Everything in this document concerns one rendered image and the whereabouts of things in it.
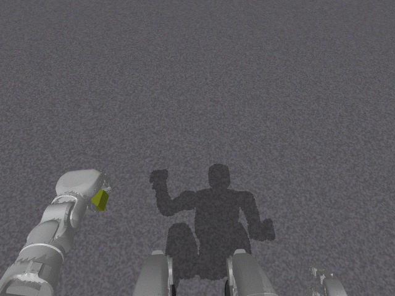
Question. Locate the left robot hand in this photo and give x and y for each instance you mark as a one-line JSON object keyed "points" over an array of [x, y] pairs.
{"points": [[86, 184]]}

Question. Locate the cube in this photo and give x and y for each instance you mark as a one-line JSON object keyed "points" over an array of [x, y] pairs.
{"points": [[100, 200]]}

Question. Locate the right robot hand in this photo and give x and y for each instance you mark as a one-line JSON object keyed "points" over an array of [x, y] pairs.
{"points": [[331, 286]]}

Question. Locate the left robot arm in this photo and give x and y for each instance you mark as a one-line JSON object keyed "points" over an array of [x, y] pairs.
{"points": [[35, 271]]}

